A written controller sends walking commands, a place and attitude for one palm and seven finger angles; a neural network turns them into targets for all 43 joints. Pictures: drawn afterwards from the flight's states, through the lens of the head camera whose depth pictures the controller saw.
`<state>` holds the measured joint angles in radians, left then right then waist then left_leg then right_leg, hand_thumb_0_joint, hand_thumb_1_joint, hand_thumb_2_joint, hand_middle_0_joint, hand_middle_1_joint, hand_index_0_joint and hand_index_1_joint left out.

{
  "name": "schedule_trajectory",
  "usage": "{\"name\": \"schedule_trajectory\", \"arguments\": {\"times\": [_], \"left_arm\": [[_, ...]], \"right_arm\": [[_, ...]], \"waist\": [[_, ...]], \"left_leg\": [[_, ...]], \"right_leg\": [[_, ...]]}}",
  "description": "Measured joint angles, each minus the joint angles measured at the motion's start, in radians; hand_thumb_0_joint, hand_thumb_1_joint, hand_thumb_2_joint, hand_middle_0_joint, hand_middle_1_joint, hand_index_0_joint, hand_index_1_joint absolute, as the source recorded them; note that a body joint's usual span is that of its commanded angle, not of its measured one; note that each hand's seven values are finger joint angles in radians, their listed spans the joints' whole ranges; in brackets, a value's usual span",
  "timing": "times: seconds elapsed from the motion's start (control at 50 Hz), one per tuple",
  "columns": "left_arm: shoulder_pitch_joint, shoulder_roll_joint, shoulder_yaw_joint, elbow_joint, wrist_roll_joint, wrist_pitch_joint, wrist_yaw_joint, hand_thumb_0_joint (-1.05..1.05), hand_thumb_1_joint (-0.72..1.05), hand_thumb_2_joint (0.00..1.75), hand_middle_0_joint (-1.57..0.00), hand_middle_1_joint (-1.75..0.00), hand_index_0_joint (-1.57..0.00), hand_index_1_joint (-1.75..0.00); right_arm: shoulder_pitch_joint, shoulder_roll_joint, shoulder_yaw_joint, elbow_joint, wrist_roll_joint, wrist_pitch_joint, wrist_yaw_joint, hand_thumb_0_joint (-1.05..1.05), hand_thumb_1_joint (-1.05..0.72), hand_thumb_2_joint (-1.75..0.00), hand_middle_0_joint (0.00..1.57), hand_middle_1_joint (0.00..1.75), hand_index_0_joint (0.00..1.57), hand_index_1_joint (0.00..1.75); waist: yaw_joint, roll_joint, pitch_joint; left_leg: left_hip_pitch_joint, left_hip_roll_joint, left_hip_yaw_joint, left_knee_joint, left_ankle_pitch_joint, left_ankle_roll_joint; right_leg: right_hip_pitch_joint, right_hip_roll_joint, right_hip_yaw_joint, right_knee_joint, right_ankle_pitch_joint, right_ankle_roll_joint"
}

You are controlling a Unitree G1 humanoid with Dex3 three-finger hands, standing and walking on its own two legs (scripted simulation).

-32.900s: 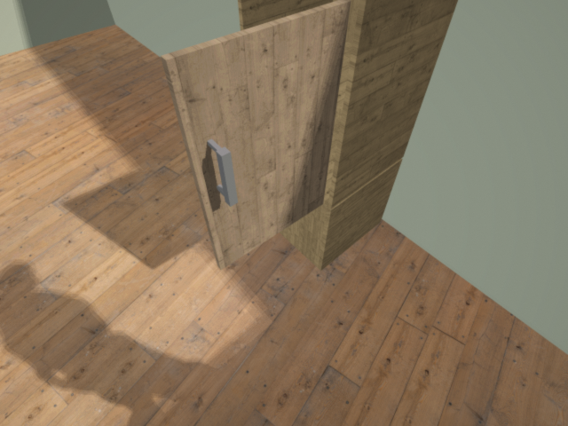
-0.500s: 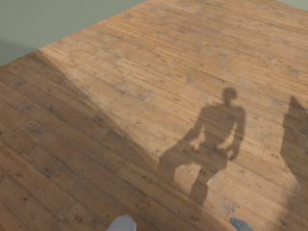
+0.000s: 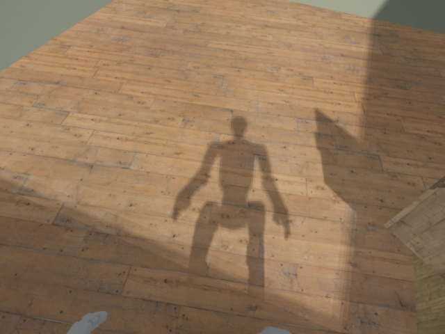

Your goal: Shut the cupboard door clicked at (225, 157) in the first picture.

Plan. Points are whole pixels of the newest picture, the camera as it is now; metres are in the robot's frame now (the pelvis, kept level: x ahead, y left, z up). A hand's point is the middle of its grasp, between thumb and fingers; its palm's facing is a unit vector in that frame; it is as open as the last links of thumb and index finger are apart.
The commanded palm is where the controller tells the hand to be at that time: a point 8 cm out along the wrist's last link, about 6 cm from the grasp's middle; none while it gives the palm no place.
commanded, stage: turn to face it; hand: left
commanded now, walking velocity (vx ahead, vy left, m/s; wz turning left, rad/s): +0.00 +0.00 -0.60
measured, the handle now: out of the picture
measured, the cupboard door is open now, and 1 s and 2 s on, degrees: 57 57 57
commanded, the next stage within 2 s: take the last steps up to it in 1.50 s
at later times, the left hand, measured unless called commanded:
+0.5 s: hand (134, 327) +0.15 +0.18 -0.18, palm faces -0.23 -0.96 -0.18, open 7.4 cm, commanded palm none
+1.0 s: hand (179, 293) +0.22 +0.10 -0.15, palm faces -0.53 -0.80 -0.29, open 7.4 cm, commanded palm none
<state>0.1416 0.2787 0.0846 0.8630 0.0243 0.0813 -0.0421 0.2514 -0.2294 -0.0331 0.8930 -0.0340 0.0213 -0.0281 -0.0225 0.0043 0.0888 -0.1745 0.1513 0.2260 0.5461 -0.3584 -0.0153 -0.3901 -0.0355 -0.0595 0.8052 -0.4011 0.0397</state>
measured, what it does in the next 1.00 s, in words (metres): steps on the spot, turning right: right foot, then left foot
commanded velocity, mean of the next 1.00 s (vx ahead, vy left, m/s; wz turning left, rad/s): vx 0.00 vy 0.00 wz -0.60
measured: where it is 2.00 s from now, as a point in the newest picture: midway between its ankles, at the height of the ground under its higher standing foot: outside the picture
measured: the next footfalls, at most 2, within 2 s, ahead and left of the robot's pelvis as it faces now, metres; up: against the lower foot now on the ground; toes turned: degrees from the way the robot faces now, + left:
right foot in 0.06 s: +0.04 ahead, -0.14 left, +0.00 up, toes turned -7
left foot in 0.46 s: +0.10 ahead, +0.11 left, +0.00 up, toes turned -11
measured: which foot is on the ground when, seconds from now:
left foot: down 0.00-0.06, up 0.08-0.44, down 0.46-0.88, up 0.90-1.00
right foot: up 0.00-0.04, down 0.06-0.46, up 0.48-0.86, down 0.88-1.00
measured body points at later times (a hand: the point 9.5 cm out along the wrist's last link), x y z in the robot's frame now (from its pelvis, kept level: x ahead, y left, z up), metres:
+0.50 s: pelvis +0.02 +0.01 -0.01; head +0.07 +0.03 +0.44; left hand +0.17 +0.23 -0.17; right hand +0.05 -0.25 -0.13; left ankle +0.06 +0.12 -0.74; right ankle +0.00 -0.13 -0.72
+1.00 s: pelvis +0.02 -0.02 -0.01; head +0.03 -0.06 +0.44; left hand +0.24 +0.14 -0.13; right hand -0.10 -0.27 -0.17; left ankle +0.06 +0.11 -0.67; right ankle -0.04 -0.11 -0.74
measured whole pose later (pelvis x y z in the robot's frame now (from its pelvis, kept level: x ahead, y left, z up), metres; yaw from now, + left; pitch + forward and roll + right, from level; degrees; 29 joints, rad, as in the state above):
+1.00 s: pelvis +0.02 -0.02 -0.01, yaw -34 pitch +0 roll +0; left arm 0.17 0.20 0.05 0.88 0.02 0.03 -0.01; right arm 0.22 -0.28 -0.06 0.93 -0.02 0.08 -0.02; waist -0.02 0.07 0.08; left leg -0.46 0.11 0.08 1.10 -0.49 -0.08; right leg -0.29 0.00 -0.04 0.59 -0.30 -0.03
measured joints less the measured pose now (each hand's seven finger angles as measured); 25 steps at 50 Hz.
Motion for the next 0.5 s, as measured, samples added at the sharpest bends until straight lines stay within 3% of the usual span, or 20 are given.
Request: {"name": "schedule_trajectory", "arguments": {"times": [0.06, 0.08, 0.12, 0.16, 0.2, 0.32, 0.4, 0.44, 0.46, 0.5], "left_arm": [[-0.011, -0.007, -0.014, -0.015, 0.0, -0.021, -0.003, 0.01, 0.91, 0.9, -0.19, -0.3, -0.19, -0.3], [-0.014, -0.014, -0.017, -0.017, 0.002, -0.036, 0.002, 0.01, 0.91, 0.9, -0.19, -0.3, -0.19, -0.3], [-0.019, -0.037, -0.031, -0.016, -0.004, -0.051, 0.016, 0.01, 0.91, 0.9, -0.2, -0.3, -0.19, -0.3], [-0.012, -0.053, -0.039, -0.018, -0.005, -0.049, 0.028, 0.0, 0.91, 0.9, -0.2, -0.3, -0.2, -0.3], [-0.003, -0.06, -0.043, -0.016, -0.006, -0.044, 0.036, 0.0, 0.91, 0.9, -0.2, -0.3, -0.2, -0.3], [0.021, -0.068, -0.046, 0.002, 0.0, -0.04, 0.035, 0.01, 0.9, 0.9, -0.2, -0.3, -0.2, -0.3], [0.038, -0.068, -0.039, 0.01, 0.003, -0.034, 0.031, 0.01, 0.9, 0.9, -0.2, -0.3, -0.2, -0.3], [0.048, -0.063, -0.033, 0.015, 0.0, -0.026, 0.031, 0.01, 0.9, 0.9, -0.2, -0.3, -0.2, -0.3], [0.052, -0.057, -0.029, 0.016, -0.004, -0.02, 0.03, 0.01, 0.9, 0.9, -0.2, -0.3, -0.2, -0.3], [0.048, -0.04, -0.018, 0.026, -0.008, -0.005, 0.029, 0.01, 0.9, 0.9, -0.2, -0.3, -0.2, -0.3]], "right_arm": [[0.04, -0.026, -0.013, 0.015, 0.007, 0.008, 0.006, 0.0, -0.9, -0.9, 0.2, 0.3, 0.2, 0.3], [0.043, -0.038, -0.018, 0.024, 0.011, 0.015, 0.007, 0.0, -0.9, -0.9, 0.2, 0.3, 0.2, 0.3], [0.028, -0.061, -0.024, 0.039, 0.017, 0.043, 0.002, 0.0, -0.9, -0.9, 0.2, 0.3, 0.2, 0.29], [0.014, -0.064, -0.027, 0.043, 0.018, 0.056, -0.001, 0.0, -0.91, -0.9, 0.2, 0.3, 0.19, 0.29], [-0.001, -0.056, -0.024, 0.037, 0.016, 0.055, 0.004, 0.0, -0.91, -0.9, 0.2, 0.3, 0.19, 0.29], [-0.038, -0.016, -0.011, 0.001, 0.016, 0.037, 0.013, 0.0, -0.91, -0.9, 0.2, 0.3, 0.19, 0.29], [-0.063, 0.006, -0.005, -0.014, 0.023, 0.026, 0.01, 0.0, -0.91, -0.9, 0.2, 0.3, 0.19, 0.29], [-0.069, 0.013, 0.0, -0.026, 0.025, 0.014, 0.008, 0.0, -0.91, -0.9, 0.2, 0.3, 0.19, 0.29], [-0.069, 0.018, 0.003, -0.03, 0.023, 0.003, 0.007, 0.0, -0.91, -0.9, 0.2, 0.3, 0.2, 0.29], [-0.071, 0.033, 0.015, -0.035, 0.012, -0.008, 0.005, 0.0, -0.91, -0.9, 0.2, 0.3, 0.2, 0.29]], "waist": [[-0.013, 0.014, -0.007], [-0.01, 0.025, -0.008], [-0.016, 0.056, 0.004], [-0.02, 0.062, 0.007], [-0.019, 0.05, 0.007], [-0.007, 0.008, -0.004], [0.015, -0.016, -0.015], [0.02, -0.026, -0.024], [0.019, -0.034, -0.03], [0.024, -0.056, -0.024]], "left_leg": [[-0.025, 0.022, 0.03, 0.1, -0.057, -0.024], [-0.06, 0.025, 0.01, 0.188, -0.101, -0.036], [-0.148, -0.004, -0.094, 0.402, -0.186, -0.048], [-0.224, -0.036, -0.147, 0.546, -0.17, -0.056], [-0.278, -0.05, -0.167, 0.597, -0.113, -0.066], [-0.306, -0.065, -0.202, 0.446, -0.048, -0.083], [-0.241, -0.09, -0.203, 0.253, -0.049, -0.078], [-0.179, -0.102, -0.198, 0.108, 0.017, -0.071], [-0.161, -0.106, -0.19, 0.058, 0.049, -0.038], [-0.158, -0.103, -0.162, 0.071, 0.054, 0.014]], "right_leg": [[0.094, 0.011, -0.023, -0.196, 0.131, -0.032], [0.095, 0.019, -0.017, -0.203, 0.101, -0.044], [0.077, 0.039, -0.004, -0.165, 0.068, -0.058], [0.085, 0.045, 0.012, -0.188, 0.082, -0.06], [0.098, 0.048, 0.033, -0.233, 0.114, -0.059], [0.11, 0.06, 0.092, -0.301, 0.157, -0.057], [0.094, 0.068, 0.136, -0.278, 0.148, -0.04], [0.074, 0.076, 0.159, -0.244, 0.132, -0.024], [0.056, 0.079, 0.17, -0.214, 0.117, -0.02], [0.0, 0.082, 0.161, -0.058, -0.033, -0.021]]}}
